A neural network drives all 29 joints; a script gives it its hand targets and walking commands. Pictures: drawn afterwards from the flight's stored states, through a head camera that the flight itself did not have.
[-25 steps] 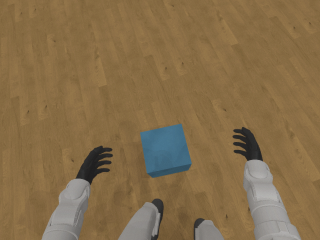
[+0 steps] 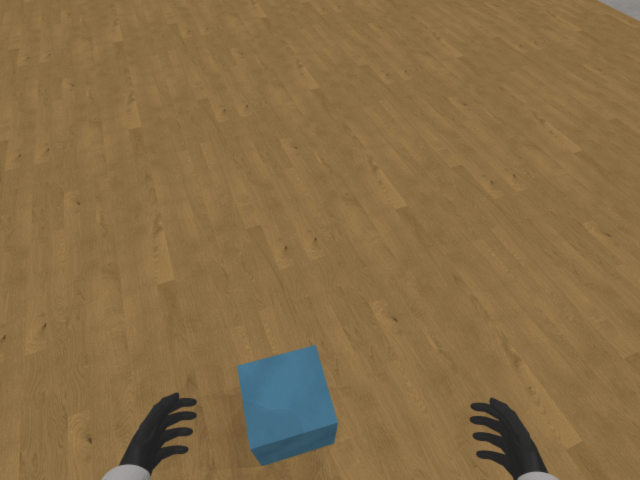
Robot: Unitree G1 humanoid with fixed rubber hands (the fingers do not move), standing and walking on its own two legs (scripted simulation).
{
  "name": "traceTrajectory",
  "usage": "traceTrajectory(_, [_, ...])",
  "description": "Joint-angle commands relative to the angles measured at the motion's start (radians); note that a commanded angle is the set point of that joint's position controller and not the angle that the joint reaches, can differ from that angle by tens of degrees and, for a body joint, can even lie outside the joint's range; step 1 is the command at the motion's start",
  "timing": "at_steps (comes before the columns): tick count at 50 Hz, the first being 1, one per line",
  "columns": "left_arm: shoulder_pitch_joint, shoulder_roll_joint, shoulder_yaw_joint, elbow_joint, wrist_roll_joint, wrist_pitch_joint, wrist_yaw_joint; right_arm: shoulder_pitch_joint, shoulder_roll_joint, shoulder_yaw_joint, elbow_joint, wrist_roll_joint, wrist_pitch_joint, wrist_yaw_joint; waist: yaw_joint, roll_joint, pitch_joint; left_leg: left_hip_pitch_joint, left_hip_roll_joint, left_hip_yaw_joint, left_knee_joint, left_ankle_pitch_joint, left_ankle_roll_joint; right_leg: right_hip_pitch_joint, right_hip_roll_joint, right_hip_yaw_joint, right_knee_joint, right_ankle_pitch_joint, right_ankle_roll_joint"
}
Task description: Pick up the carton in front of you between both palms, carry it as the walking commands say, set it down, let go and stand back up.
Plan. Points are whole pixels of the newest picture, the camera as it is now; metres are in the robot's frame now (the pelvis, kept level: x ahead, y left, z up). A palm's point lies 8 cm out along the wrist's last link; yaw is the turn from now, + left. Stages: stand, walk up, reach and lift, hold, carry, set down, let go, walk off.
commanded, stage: let go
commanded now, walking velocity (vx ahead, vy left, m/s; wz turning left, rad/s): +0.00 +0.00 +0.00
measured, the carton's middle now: (288, 406) +0.38 +0.11 -0.65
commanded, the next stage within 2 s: stand in 0.42 s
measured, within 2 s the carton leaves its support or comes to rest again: neither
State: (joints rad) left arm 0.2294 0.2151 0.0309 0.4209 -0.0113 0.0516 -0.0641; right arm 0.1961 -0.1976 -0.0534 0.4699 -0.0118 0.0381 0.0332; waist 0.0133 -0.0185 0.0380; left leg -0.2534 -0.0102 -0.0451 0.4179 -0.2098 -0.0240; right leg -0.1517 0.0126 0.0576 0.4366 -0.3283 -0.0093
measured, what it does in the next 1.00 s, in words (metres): stands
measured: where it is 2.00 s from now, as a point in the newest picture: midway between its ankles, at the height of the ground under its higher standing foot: outside the picture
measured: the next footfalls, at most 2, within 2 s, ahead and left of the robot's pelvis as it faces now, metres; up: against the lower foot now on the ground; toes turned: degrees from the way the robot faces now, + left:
none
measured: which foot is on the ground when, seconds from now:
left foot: down 0.00-1.00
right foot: down 0.00-1.00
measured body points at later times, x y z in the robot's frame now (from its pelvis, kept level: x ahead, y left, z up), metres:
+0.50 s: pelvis -0.02 +0.02 -0.01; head -0.02 +0.03 +0.44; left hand +0.15 +0.27 -0.09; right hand +0.14 -0.23 -0.09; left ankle +0.00 +0.14 -0.74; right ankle -0.07 -0.11 -0.74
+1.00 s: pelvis +0.01 +0.03 -0.01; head +0.02 +0.06 +0.44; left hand +0.15 +0.32 -0.12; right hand +0.12 -0.26 -0.09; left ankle +0.00 +0.14 -0.74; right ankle -0.07 -0.11 -0.74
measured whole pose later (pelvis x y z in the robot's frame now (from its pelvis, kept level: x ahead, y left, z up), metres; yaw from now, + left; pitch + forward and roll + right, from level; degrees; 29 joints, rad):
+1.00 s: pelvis +0.01 +0.03 -0.01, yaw -2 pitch +0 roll +0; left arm 0.19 0.35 0.03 0.76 0.03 0.00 0.03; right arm 0.16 -0.31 -0.04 0.81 -0.03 0.01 -0.02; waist -0.01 -0.06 0.02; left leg -0.24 -0.02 -0.01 0.53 -0.29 0.02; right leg -0.10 -0.01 0.09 0.46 -0.35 0.04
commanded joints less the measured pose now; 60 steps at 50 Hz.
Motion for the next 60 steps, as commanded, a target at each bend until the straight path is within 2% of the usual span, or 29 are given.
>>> traceTrajectory(1, [0.016, 0.107, 0.043, -0.067, 0.006, -0.003, 0.004, -0.012, -0.072, -0.001, -0.118, 0.015, 0.000, 0.016, 0.010, -0.007, -0.115, 0.250, -0.057, 0.037, 0.008, 0.355, 0.001, -0.056, 0.016, -0.014, -0.076, 0.443, 0.049])
traceTrajectory(3, [0.008, 0.109, 0.047, -0.065, 0.010, 0.007, 0.003, -0.013, -0.076, 0.003, -0.131, 0.017, 0.011, 0.022, 0.009, -0.008, -0.085, 0.254, -0.060, 0.042, 0.003, 0.319, 0.004, -0.056, 0.014, -0.013, -0.084, 0.426, 0.051])
traceTrajectory(4, [-0.001, 0.147, 0.061, -0.103, 0.033, 0.058, 0.028, 0.027, -0.053, 0.017, -0.080, 0.033, -0.016, 0.001, 0.020, 0.011, -0.125, 0.223, -0.097, 0.056, 0.040, 0.300, 0.000, -0.012, 0.003, -0.009, -0.052, 0.511, 0.049])
traceTrajectory(5, [0.008, 0.139, 0.048, -0.085, 0.027, 0.070, 0.037, 0.010, -0.062, 0.022, -0.093, 0.031, -0.020, -0.007, 0.009, -0.025, -0.110, 0.208, -0.092, 0.054, 0.041, 0.272, 0.005, -0.019, 0.001, -0.006, -0.044, 0.535, 0.055])
traceTrajectory(6, [0.004, 0.135, 0.046, -0.090, 0.026, 0.076, 0.043, -0.001, -0.068, 0.025, -0.096, 0.030, -0.018, -0.010, 0.014, -0.029, -0.094, 0.189, -0.093, 0.057, 0.043, 0.253, 0.005, -0.027, 0.000, -0.004, -0.042, 0.523, 0.055])
traceTrajectory(9, [-0.013, 0.131, 0.046, -0.096, 0.024, 0.097, 0.049, -0.023, -0.082, 0.020, -0.095, 0.023, -0.006, -0.014, 0.014, -0.035, -0.061, 0.176, -0.095, 0.065, 0.046, 0.209, 0.007, -0.049, -0.001, -0.006, -0.046, 0.464, 0.054])
traceTrajectory(12, [-0.027, 0.128, 0.042, -0.113, 0.026, 0.117, 0.051, -0.010, -0.087, 0.011, -0.084, 0.014, 0.012, -0.017, 0.002, -0.033, -0.033, 0.193, -0.091, 0.067, 0.040, 0.184, 0.010, -0.074, 0.004, -0.014, -0.056, 0.400, 0.046])
traceTrajectory(17, [-0.048, 0.115, 0.030, -0.138, 0.031, 0.148, 0.051, 0.004, -0.091, -0.005, -0.074, 0.002, 0.039, -0.010, -0.017, -0.018, -0.011, 0.233, -0.081, 0.065, 0.028, 0.160, 0.009, -0.096, 0.016, -0.032, -0.071, 0.293, 0.030])
traceTrajectory(21, [-0.060, 0.100, 0.021, -0.154, 0.034, 0.166, 0.050, -0.005, -0.096, -0.011, -0.089, -0.001, 0.049, -0.002, -0.020, -0.001, -0.003, 0.250, -0.071, 0.062, 0.020, 0.136, 0.006, -0.100, 0.023, -0.047, -0.080, 0.202, 0.016])
traceTrajectory(22, [-0.080, 0.221, 0.046, -0.016, 0.051, 0.085, 0.088, -0.001, -0.220, -0.042, 0.061, -0.043, 0.026, -0.032, -0.015, -0.154, 0.023, 0.078, 0.028, 0.008, 0.060, 0.048, 0.002, -0.164, -0.027, 0.004, -0.069, 0.019, 0.043])
traceTrajectory(23, [-0.060, 0.223, 0.052, -0.002, 0.059, 0.047, 0.097, 0.026, -0.233, -0.049, 0.069, -0.048, 0.011, -0.041, -0.033, -0.130, 0.013, 0.069, 0.030, -0.007, 0.052, -0.043, 0.010, -0.161, -0.038, 0.035, -0.077, -0.087, 0.029])
traceTrajectory(24, [-0.061, 0.210, 0.048, 0.008, 0.063, 0.023, 0.093, 0.013, -0.232, -0.047, 0.085, -0.051, -0.001, -0.041, -0.035, -0.072, 0.013, 0.035, 0.033, -0.018, 0.034, -0.127, 0.018, -0.176, -0.040, 0.048, -0.070, -0.164, 0.016])
traceTrajectory(25, [-0.061, 0.203, 0.048, 0.020, 0.065, 0.007, 0.088, -0.004, -0.232, -0.046, 0.096, -0.052, -0.012, -0.040, -0.029, -0.019, 0.018, -0.006, 0.039, -0.033, 0.013, -0.191, 0.025, -0.167, -0.036, 0.045, -0.053, -0.180, 0.009])
traceTrajectory(27, [-0.047, 0.200, 0.049, 0.053, 0.062, -0.016, 0.076, -0.043, -0.232, -0.043, 0.114, -0.045, -0.026, -0.037, -0.011, 0.045, -0.008, -0.057, 0.057, -0.061, -0.014, -0.241, 0.038, -0.117, -0.027, 0.028, -0.005, -0.117, 0.006])
traceTrajectory(29, [-0.033, 0.205, 0.050, 0.088, 0.061, -0.031, 0.069, -0.060, -0.237, -0.043, 0.131, -0.040, -0.032, -0.034, -0.005, 0.061, -0.036, -0.066, 0.069, -0.074, -0.019, -0.199, 0.046, -0.072, -0.026, 0.024, 0.019, -0.034, 0.006])
traceTrajectory(36, [-0.028, 0.243, 0.043, 0.183, 0.052, -0.056, 0.084, -0.031, -0.266, -0.043, 0.206, -0.028, -0.038, -0.046, -0.025, 0.050, -0.099, 0.062, 0.080, -0.060, 0.053, 0.192, 0.051, -0.025, -0.052, 0.045, 0.013, 0.218, 0.012])
traceTrajectory(41, [-0.018, 0.255, 0.035, 0.237, 0.047, -0.058, 0.093, -0.023, -0.283, -0.036, 0.247, -0.024, -0.037, -0.053, -0.026, 0.039, -0.111, 0.111, 0.084, -0.052, 0.066, 0.325, 0.052, -0.003, -0.060, 0.043, 0.010, 0.317, 0.019])
traceTrajectory(48, [-0.027, 0.267, 0.030, 0.286, 0.045, -0.059, 0.098, -0.044, -0.293, -0.027, 0.287, -0.022, -0.040, -0.057, -0.024, 0.023, -0.101, 0.128, 0.088, -0.050, 0.055, 0.354, 0.052, 0.010, -0.068, 0.042, -0.007, 0.335, 0.023])
traceTrajectory(60, [-0.047, 0.285, 0.023, 0.348, 0.044, -0.063, 0.098, -0.082, -0.303, -0.017, 0.355, -0.017, -0.046, -0.054, -0.022, 0.014, -0.068, 0.130, 0.091, -0.056, 0.009, 0.256, 0.055, 0.015, -0.082, 0.054, -0.060, 0.271, 0.016])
